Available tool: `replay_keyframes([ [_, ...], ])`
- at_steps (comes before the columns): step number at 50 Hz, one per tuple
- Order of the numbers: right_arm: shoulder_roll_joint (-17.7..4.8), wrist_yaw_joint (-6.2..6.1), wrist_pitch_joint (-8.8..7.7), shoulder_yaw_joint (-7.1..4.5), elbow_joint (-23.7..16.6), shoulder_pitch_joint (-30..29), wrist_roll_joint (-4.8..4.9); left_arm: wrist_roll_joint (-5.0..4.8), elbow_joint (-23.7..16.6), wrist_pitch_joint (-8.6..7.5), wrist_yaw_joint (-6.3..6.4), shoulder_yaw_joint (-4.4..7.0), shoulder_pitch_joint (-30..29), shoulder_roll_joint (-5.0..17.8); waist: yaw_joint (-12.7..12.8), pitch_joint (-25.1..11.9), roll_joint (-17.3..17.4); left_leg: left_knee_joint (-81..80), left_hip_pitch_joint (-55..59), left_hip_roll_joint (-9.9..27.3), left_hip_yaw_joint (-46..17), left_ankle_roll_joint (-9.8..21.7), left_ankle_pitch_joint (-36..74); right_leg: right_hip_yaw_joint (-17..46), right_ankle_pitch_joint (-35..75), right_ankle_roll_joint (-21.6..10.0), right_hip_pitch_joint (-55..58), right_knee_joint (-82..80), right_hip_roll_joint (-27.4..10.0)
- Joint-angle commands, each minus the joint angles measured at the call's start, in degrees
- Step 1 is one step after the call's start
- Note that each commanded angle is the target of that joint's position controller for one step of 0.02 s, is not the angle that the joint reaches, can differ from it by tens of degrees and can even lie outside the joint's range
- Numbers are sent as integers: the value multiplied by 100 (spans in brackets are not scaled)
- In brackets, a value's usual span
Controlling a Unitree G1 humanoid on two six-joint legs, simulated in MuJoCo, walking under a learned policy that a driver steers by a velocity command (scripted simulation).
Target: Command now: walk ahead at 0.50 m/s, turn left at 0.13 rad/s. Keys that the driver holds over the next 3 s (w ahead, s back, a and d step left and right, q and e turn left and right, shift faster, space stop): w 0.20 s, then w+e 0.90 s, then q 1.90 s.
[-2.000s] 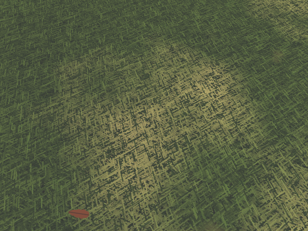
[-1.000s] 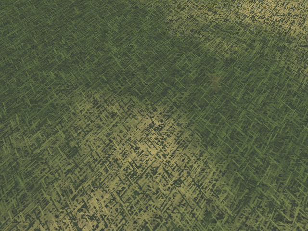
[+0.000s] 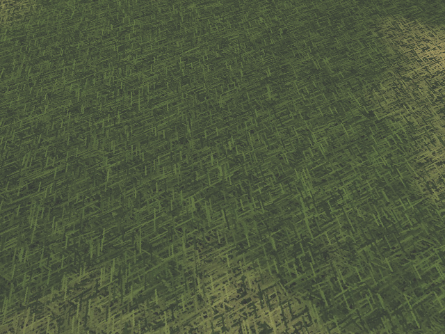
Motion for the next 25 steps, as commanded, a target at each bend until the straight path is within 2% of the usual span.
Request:
replay_keyframes([
  [1,-577,24,-151,-168,-628,-427,-63,63,-141,8,21,118,404,576,169,-10,-669,-45,-1840,743,-82,-42,560,2220,-139,-1005,1489,-1656,-1592],
  [2,-475,34,-133,-151,-591,-322,-48,37,-113,-2,20,112,400,561,107,-59,-763,-244,-1687,778,-13,-76,613,1990,163,-1021,1366,-1745,-1497],
  [4,-333,30,-110,-105,-633,-430,-70,-21,-28,-22,39,149,472,713,85,-42,-746,-728,-1711,831,126,-176,805,1619,771,-1108,1252,-1897,-1477],
  [6,-233,31,-127,-51,-732,-795,-99,-44,56,3,77,193,559,868,169,4,-614,-1448,-1752,869,206,-259,1350,1299,1156,-1103,1255,-1998,-1440],
  [9,-126,78,-174,3,-821,-1327,-75,-93,191,61,106,206,759,959,363,74,-592,-2543,-1455,759,342,-292,2296,829,1287,-938,1247,-2028,-1260],
  [11,-131,117,-207,8,-913,-1707,-44,-134,320,100,110,208,1028,990,522,156,-573,-3023,-1220,634,410,-308,2641,784,1242,-891,1267,-1964,-1259],
  [13,-167,166,-250,-7,-1029,-1997,-15,-162,438,166,118,206,1253,998,577,244,-573,-3344,-1147,528,379,-283,2628,949,1208,-872,1456,-1812,-1375],
  [16,-358,226,-335,-81,-1072,-1971,-10,-175,498,267,172,257,1267,1126,387,222,-674,-3765,-791,429,297,-143,2183,1263,1321,-734,1783,-1413,-1569],
  [17,-448,217,-358,-127,-1004,-1704,-17,-174,496,295,187,274,1188,1174,189,102,-713,-3920,-327,361,363,-65,2080,1269,1638,-657,1757,-1134,-1544],
  [18,-634,177,-368,-232,-828,-1110,-45,-163,482,303,195,246,1134,1109,-131,-252,-653,-4086,613,285,459,75,2064,1111,2220,-518,1591,-508,-1307],
  [19,-933,116,-372,-350,-669,-232,-133,-90,390,281,186,151,1057,860,-550,-955,-489,-3828,2091,800,65,344,2213,893,1852,-314,898,720,-990],
  [20,-1474,53,-314,-481,-589,539,-253,-23,210,197,182,-20,1475,281,-616,-1938,722,-3789,4310,2267,-1836,987,2000,347,-251,95,-1054,2853,-227],
  [21,-1251,77,-251,-430,-488,710,-184,-154,228,116,167,-30,1711,373,-577,-2414,1547,-4519,4519,2783,-3479,1442,976,713,-2411,179,-1991,3962,-86],
  [22,-860,71,-233,-312,-490,396,-123,-271,209,118,166,131,1330,901,-593,-1479,896,-4715,3805,2555,-2869,1218,378,845,-2081,179,-2437,4432,-414],
  [23,-648,63,-229,-242,-501,55,-98,-258,119,141,167,153,937,922,-494,-877,633,-4867,3050,2323,-2099,1032,405,686,-1593,170,-2476,4396,-647],
  [24,-478,83,-242,-181,-475,-310,-114,-203,85,187,177,163,760,847,-310,-450,430,-5115,2314,2080,-1562,941,715,614,-1231,193,-2289,4167,-803],
  [25,-329,98,-281,-142,-454,-569,-144,-162,93,262,184,195,766,777,-126,-198,519,-5341,1778,1894,-1104,869,1062,654,-959,209,-2029,3926,-952],
])
Next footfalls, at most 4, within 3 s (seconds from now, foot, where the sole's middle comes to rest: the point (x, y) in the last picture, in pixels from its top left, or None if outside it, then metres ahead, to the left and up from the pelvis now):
0.38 left None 0.37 0.15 -0.77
0.88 right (292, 302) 0.59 -0.17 -0.77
1.36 left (264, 214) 0.91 -0.11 -0.77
1.78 right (326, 237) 0.81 -0.31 -0.77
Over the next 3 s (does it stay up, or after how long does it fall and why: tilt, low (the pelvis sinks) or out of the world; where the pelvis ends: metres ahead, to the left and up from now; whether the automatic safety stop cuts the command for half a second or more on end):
stays up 0.77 -0.15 0.01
